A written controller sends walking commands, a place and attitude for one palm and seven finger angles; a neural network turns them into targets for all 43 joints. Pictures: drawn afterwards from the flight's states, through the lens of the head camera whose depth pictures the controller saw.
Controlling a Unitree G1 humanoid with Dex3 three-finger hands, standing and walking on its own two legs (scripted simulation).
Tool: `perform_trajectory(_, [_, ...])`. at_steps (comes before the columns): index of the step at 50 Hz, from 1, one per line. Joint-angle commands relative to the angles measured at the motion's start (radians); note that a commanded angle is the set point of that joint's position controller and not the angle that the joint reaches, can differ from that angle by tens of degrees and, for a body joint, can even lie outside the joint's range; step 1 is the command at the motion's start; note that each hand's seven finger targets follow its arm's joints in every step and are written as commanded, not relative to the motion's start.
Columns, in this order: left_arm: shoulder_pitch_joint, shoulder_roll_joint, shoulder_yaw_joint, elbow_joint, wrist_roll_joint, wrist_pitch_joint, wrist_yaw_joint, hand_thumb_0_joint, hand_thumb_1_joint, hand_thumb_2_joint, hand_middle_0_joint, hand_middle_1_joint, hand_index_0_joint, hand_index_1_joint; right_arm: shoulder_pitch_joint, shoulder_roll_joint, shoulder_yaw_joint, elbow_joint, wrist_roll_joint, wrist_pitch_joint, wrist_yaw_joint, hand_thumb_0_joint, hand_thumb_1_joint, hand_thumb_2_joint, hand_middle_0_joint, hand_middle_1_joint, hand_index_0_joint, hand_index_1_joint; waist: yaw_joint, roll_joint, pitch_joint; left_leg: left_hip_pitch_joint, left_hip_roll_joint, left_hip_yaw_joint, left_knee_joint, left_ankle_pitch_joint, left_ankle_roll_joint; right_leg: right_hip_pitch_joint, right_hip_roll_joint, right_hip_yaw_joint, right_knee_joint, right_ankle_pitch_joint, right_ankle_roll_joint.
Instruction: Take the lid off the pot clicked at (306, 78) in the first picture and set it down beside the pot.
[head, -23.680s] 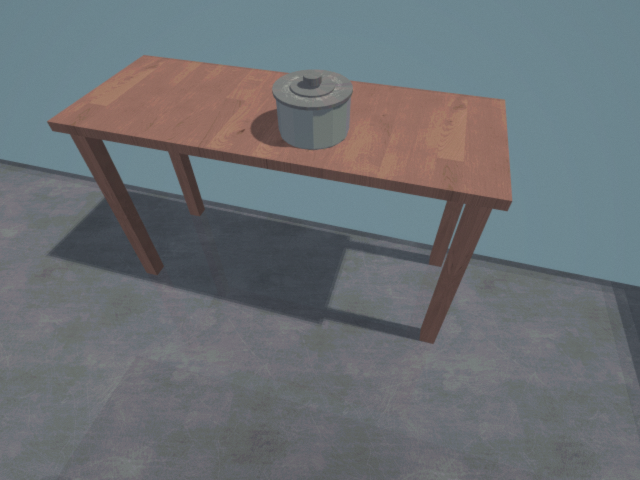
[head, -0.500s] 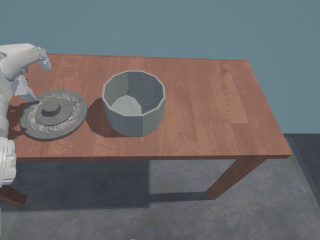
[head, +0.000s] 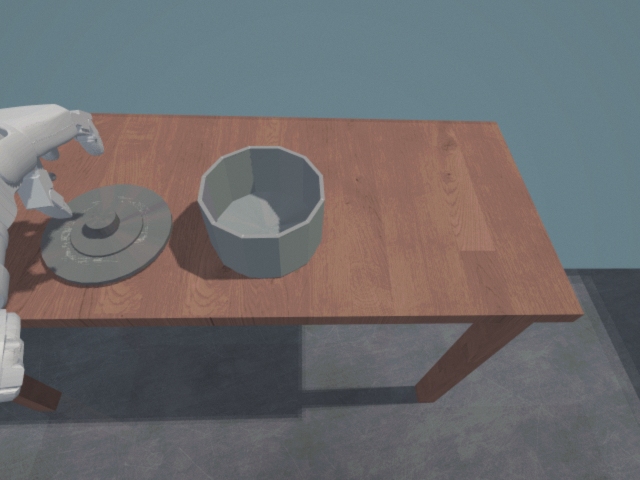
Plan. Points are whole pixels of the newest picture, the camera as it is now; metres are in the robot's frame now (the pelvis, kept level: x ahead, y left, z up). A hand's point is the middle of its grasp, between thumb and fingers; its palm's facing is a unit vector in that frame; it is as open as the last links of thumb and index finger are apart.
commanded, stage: draw the hand back to the body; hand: left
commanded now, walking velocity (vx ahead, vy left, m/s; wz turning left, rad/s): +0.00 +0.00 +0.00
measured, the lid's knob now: (102, 220) +0.50 +0.32 -0.03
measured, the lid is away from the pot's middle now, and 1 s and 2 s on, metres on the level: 0.25 0.25 0.25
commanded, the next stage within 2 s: step back with the hand held close in 1.96 s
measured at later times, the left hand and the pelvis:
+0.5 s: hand (81, 167) +0.42 +0.24 +0.17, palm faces +0.36 -0.88 -0.29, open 10.8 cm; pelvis +0.01 -0.03 +0.01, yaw +0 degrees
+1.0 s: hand (83, 233) +0.33 +0.21 +0.17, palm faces +0.47 -0.84 -0.29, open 8.5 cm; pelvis +0.02 -0.07 +0.01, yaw +1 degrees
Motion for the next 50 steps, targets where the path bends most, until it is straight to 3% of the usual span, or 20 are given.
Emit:
perform_trajectory(1, [-0.418,0.307,0.089,-0.341,-0.029,-0.004,0.034,0.000,-0.039,0.702,-0.371,-0.818,-0.371,-0.818,-0.017,-0.173,-0.060,-0.124,-0.005,-0.014,-0.002,0.000,-0.900,-0.900,0.200,0.300,0.200,0.300,0.035,0.143,-0.428,0.518,0.032,-0.101,-0.046,0.447,-0.023,-0.053,0.064,-0.087,-0.047,0.201,-0.068])
perform_trajectory(5, [-0.282,0.308,0.116,-0.268,-0.058,0.013,0.027,0.000,-0.039,0.702,-0.371,-0.818,-0.371,-0.818,-0.045,-0.169,-0.050,-0.130,0.003,0.002,0.001,0.000,-0.900,-0.900,0.200,0.300,0.200,0.300,0.039,0.045,-0.335,0.437,0.024,-0.087,-0.070,0.316,-0.012,-0.027,0.065,-0.089,-0.065,0.168,-0.061])
perform_trajectory(6, [-0.308,0.338,0.131,-0.312,-0.059,0.009,0.029,0.000,-0.039,0.702,-0.371,-0.818,-0.371,-0.818,-0.057,-0.175,-0.050,-0.136,0.001,0.003,0.000,0.000,-0.900,-0.900,0.200,0.300,0.200,0.300,0.043,0.065,-0.351,0.445,0.023,-0.085,-0.073,0.321,-0.012,-0.011,0.058,-0.086,-0.066,0.180,-0.066])
perform_trajectory(9, [-0.278,0.304,0.119,-0.412,-0.060,0.010,0.030,0.000,-0.039,0.702,-0.371,-0.818,-0.371,-0.818,-0.081,-0.158,-0.051,-0.152,0.003,0.006,0.002,0.000,-0.900,-0.900,0.200,0.300,0.200,0.300,0.043,0.094,-0.379,0.514,0.028,-0.105,-0.068,0.395,-0.015,-0.023,0.063,-0.094,-0.068,0.181,-0.065])
perform_trajectory(10, [-0.307,-0.043,0.180,-0.416,-0.668,-0.012,0.185,0.000,-0.039,0.702,-0.371,-0.818,-0.371,-0.818,0.044,-0.084,-0.035,-0.199,0.009,-0.047,-0.011,0.000,-0.900,-0.900,0.200,0.300,0.200,0.300,-0.007,0.087,-0.265,0.649,0.098,-0.133,-0.110,0.208,-0.057,-0.061,0.047,-0.097,-0.084,0.112,-0.087])
perform_trajectory(11, [-0.268,-0.054,0.139,-0.450,-0.730,-0.026,0.255,0.000,-0.039,0.702,-0.371,-0.818,-0.371,-0.818,-0.023,-0.112,-0.016,-0.186,0.009,-0.082,-0.022,0.000,-0.900,-0.900,0.200,0.300,0.200,0.300,0.014,0.068,-0.236,0.686,0.129,-0.190,-0.162,0.109,-0.058,-0.070,0.042,-0.077,-0.101,0.059,-0.089])
perform_trajectory(12, [-0.203,-0.017,0.219,-0.451,-0.817,-0.023,0.316,0.000,-0.039,0.702,-0.371,-0.818,-0.371,-0.818,-0.042,-0.122,-0.015,-0.186,0.001,-0.105,-0.033,0.000,-0.900,-0.900,0.200,0.300,0.200,0.300,0.035,0.009,-0.256,0.650,0.124,-0.187,-0.181,0.055,-0.056,-0.012,0.031,-0.063,-0.117,0.056,-0.084])
perform_trajectory(14, [-0.165,0.028,0.292,-0.438,-0.887,-0.011,0.393,0.000,-0.039,0.702,-0.371,-0.818,-0.371,-0.818,-0.057,-0.143,-0.010,-0.153,-0.008,-0.129,-0.042,0.000,-0.900,-0.900,0.200,0.300,0.200,0.300,0.050,-0.023,-0.242,0.573,0.103,-0.135,-0.176,0.106,-0.054,0.067,0.024,-0.048,-0.130,0.133,-0.079])
perform_trajectory(17, [-0.177,0.031,0.335,-0.564,-0.925,-0.026,0.453,0.000,0.008,0.712,-0.362,-0.792,-0.362,-0.792,-0.079,-0.139,-0.009,-0.136,-0.023,-0.169,-0.033,0.000,-0.900,-0.900,0.200,0.300,0.200,0.300,0.061,0.115,-0.256,0.581,0.091,-0.109,-0.175,0.191,-0.074,0.116,0.021,-0.048,-0.129,0.182,-0.079])
perform_trajectory(20, [-0.032,0.019,0.382,-0.691,-0.956,-0.029,0.484,0.000,0.078,0.727,-0.349,-0.753,-0.349,-0.753,-0.108,-0.128,-0.008,-0.144,-0.030,-0.203,-0.016,0.000,-0.900,-0.900,0.200,0.300,0.200,0.300,0.087,0.174,-0.268,0.593,0.089,-0.098,-0.162,0.316,-0.084,0.184,0.019,-0.057,-0.119,0.260,-0.081])
perform_trajectory(25, [0.157,-0.040,0.395,-0.741,-0.987,-0.005,0.501,0.000,0.196,0.752,-0.328,-0.689,-0.328,-0.689,-0.130,-0.130,-0.020,-0.138,-0.035,-0.224,-0.005,0.000,-0.900,-0.900,0.200,0.300,0.200,0.300,0.090,0.054,-0.210,0.536,0.084,-0.063,-0.147,0.343,-0.071,0.220,0.025,-0.062,-0.112,0.324,-0.068])
perform_trajectory(26, [0.173,-0.005,0.427,-0.797,-0.988,-0.011,0.505,0.000,0.219,0.757,-0.324,-0.676,-0.324,-0.676,-0.135,-0.134,-0.022,-0.139,-0.035,-0.229,-0.005,0.000,-0.900,-0.900,0.200,0.300,0.200,0.300,0.093,0.074,-0.226,0.542,0.086,-0.065,-0.145,0.367,-0.072,0.242,0.019,-0.063,-0.109,0.337,-0.070])
perform_trajectory(27, [0.205,-0.041,0.409,-0.829,-0.989,-0.010,0.504,0.000,0.243,0.762,-0.320,-0.663,-0.320,-0.663,-0.144,-0.126,-0.020,-0.147,-0.037,-0.234,-0.003,0.000,-0.900,-0.900,0.200,0.300,0.200,0.300,0.096,0.092,-0.240,0.558,0.080,-0.058,-0.145,0.411,-0.071,0.245,0.025,-0.062,-0.108,0.356,-0.067])
perform_trajectory(30, [0.306,-0.073,0.408,-0.818,-1.005,0.016,0.504,0.000,0.313,0.777,-0.307,-0.624,-0.307,-0.624,-0.154,-0.127,-0.025,-0.132,-0.034,-0.230,-0.003,0.000,-0.900,-0.900,0.200,0.300,0.200,0.300,0.096,0.021,-0.185,0.513,0.071,-0.034,-0.133,0.378,-0.060,0.256,0.024,-0.059,-0.108,0.395,-0.060])
perform_trajectory(32, [0.266,-0.096,0.378,-0.860,-1.009,0.014,0.505,0.000,0.360,0.786,-0.298,-0.598,-0.298,-0.598,-0.167,-0.125,-0.025,-0.130,-0.030,-0.233,-0.007,0.000,-0.900,-0.900,0.200,0.300,0.200,0.300,0.084,0.035,-0.179,0.522,0.060,-0.026,-0.145,0.338,-0.056,0.246,0.027,-0.055,-0.119,0.377,-0.057])
perform_trajectory(36, [0.363,-0.055,0.436,-0.950,-1.018,0.014,0.516,0.000,0.454,0.806,-0.281,-0.546,-0.281,-0.546,-0.191,-0.122,-0.025,-0.126,-0.030,-0.244,-0.008,0.000,-0.900,-0.900,0.200,0.300,0.200,0.300,0.100,0.046,-0.203,0.540,0.049,-0.016,-0.132,0.354,-0.048,0.289,0.018,-0.048,-0.119,0.435,-0.054])
perform_trajectory(39, [0.410,-0.087,0.422,-0.934,-1.030,0.023,0.517,0.000,0.524,0.821,-0.268,-0.507,-0.268,-0.507,-0.207,-0.118,-0.023,-0.124,-0.028,-0.243,-0.011,0.000,-0.900,-0.900,0.200,0.300,0.200,0.300,0.103,-0.017,-0.149,0.508,0.044,-0.010,-0.142,0.299,-0.044,0.276,0.017,-0.049,-0.124,0.418,-0.046])
perform_trajectory(42, [0.427,-0.083,0.434,-1.012,-1.032,0.010,0.520,0.000,0.595,0.836,-0.256,-0.468,-0.256,-0.468,-0.227,-0.109,-0.020,-0.131,-0.030,-0.257,-0.012,0.000,-0.900,-0.900,0.200,0.300,0.200,0.300,0.109,0.052,-0.162,0.536,0.036,-0.009,-0.149,0.290,-0.044,0.280,0.017,-0.046,-0.132,0.396,-0.048])
perform_trajectory(46, [0.568,-0.092,0.465,-0.985,-1.047,0.015,0.517,0.000,0.689,0.856,-0.238,-0.417,-0.238,-0.417,-0.246,-0.105,-0.022,-0.126,-0.031,-0.259,-0.011,0.000,-0.900,-0.900,0.200,0.300,0.200,0.300,0.118,-0.034,-0.110,0.507,0.036,0.002,-0.142,0.272,-0.040,0.288,0.008,-0.039,-0.143,0.428,-0.037])
perform_trajectory(50, [0.575,-0.133,0.437,-1.057,-1.054,0.008,0.511,0.000,0.783,0.875,-0.221,-0.365,-0.221,-0.365,-0.275,-0.093,-0.016,-0.139,-0.032,-0.269,-0.015,0.000,-0.900,-0.900,0.200,0.300,0.200,0.300,0.120,0.001,-0.096,0.530,0.036,0.006,-0.150,0.250,-0.040,0.266,0.007,-0.037,-0.156,0.389,-0.035])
